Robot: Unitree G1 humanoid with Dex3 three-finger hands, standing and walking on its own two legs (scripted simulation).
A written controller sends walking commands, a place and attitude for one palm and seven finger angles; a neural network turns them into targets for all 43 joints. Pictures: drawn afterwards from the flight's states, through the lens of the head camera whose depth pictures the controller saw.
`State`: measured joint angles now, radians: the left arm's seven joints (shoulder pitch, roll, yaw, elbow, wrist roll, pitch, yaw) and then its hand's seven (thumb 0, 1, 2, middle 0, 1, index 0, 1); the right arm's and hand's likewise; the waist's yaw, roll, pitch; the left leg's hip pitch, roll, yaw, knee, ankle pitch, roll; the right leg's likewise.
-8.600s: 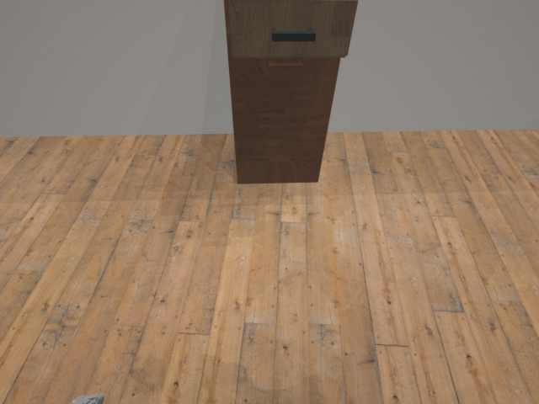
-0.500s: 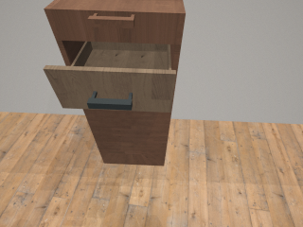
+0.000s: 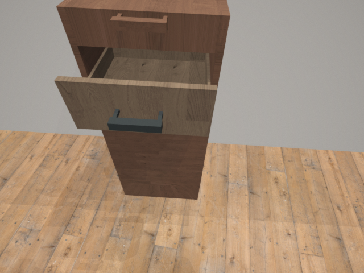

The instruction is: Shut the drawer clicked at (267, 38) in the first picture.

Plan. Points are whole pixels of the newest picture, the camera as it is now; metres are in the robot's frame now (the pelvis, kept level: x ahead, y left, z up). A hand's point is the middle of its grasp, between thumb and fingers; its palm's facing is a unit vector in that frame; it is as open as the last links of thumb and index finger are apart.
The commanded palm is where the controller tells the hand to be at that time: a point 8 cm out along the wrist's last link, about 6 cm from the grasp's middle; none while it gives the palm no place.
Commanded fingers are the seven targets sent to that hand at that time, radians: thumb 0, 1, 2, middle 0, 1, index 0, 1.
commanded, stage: raise the hand and make a fist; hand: left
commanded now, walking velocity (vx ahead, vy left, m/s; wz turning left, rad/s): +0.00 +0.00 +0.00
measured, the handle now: (137, 119) +0.45 +0.15 +0.08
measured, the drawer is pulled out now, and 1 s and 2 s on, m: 0.17 0.17 0.17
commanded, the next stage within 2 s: bring the fist close to the handle in 1.84 s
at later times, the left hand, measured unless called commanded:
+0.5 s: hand (103, 250) +0.16 +0.17 +0.01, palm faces +0.11 -0.99 -0.04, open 5.2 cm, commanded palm +0.15 +0.20 +0.02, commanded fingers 0.00 0.90 0.90 -0.78 -0.93 -0.78 -0.93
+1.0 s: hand (115, 206) +0.22 +0.14 +0.09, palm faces -0.02 -1.00 -0.07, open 3.1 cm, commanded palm +0.19 +0.19 +0.11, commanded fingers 0.00 0.90 0.90 -1.28 -1.47 -1.28 -1.47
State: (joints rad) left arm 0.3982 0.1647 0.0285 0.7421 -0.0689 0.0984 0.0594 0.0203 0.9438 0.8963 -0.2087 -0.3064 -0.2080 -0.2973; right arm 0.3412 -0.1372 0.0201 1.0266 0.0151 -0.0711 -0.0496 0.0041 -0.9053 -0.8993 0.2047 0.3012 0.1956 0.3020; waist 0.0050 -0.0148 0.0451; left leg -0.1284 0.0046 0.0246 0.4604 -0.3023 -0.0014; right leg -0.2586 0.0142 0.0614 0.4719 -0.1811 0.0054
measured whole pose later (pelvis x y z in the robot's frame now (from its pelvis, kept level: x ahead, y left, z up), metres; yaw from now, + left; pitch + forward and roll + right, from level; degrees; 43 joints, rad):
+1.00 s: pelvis +0.02 +0.00 -0.04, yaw +4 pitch +5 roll -1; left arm 0.46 0.21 -0.01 -0.45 -0.17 -0.07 -0.12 0.01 0.90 0.90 -1.09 -1.27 -1.09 -1.26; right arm 0.30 -0.26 0.02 0.49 0.04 -0.24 -0.04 0.01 -0.90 -0.90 0.20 0.30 0.20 0.30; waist 0.01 0.04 -0.08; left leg -0.41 -0.01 -0.05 0.83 -0.50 0.00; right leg -0.51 -0.01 -0.01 0.82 -0.39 0.01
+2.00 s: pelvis +0.01 -0.01 -0.01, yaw +4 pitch -4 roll +0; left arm 0.01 0.19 0.02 -0.36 -0.20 0.35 -0.09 0.01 0.90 0.90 -1.41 -1.60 -1.40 -1.59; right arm 0.18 -0.23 0.09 0.57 0.05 -0.11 -0.05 0.01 -0.90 -0.90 0.20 0.30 0.20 0.30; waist 0.04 0.05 -0.02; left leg -0.13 -0.01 -0.05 0.55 -0.35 -0.01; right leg -0.24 -0.01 -0.01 0.58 -0.27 0.00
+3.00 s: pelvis +0.01 -0.01 -0.02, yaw +3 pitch +5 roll +1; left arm -0.28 0.12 0.00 0.33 -0.12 -0.09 -0.03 0.01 0.90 0.90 -1.40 -1.60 -1.40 -1.59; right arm 0.26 -0.23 0.04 0.59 0.02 -0.10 -0.04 0.01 -0.90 -0.90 0.21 0.30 0.20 0.30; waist -0.02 0.02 -0.03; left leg -0.36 -0.01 -0.03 0.69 -0.41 -0.01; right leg -0.48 0.00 0.01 0.71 -0.31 -0.01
